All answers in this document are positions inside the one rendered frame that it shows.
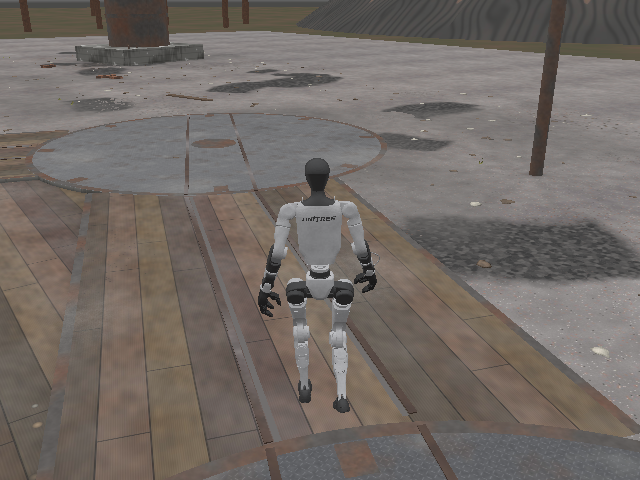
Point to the robot right shin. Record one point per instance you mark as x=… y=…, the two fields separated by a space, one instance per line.
x=340 y=365

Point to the robot right hand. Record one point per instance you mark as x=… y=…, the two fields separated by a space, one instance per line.
x=361 y=278

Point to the robot right upper arm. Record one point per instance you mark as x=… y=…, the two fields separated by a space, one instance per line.
x=349 y=210

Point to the robot left forearm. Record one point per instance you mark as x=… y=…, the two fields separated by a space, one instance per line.
x=270 y=273

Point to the robot left upper arm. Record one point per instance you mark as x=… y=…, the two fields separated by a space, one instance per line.
x=286 y=213

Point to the robot right forearm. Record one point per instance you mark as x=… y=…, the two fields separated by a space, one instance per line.
x=366 y=261

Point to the robot left hand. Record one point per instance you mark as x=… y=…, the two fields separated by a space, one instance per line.
x=264 y=303

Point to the robot left foot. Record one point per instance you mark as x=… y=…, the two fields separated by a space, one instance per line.
x=305 y=395

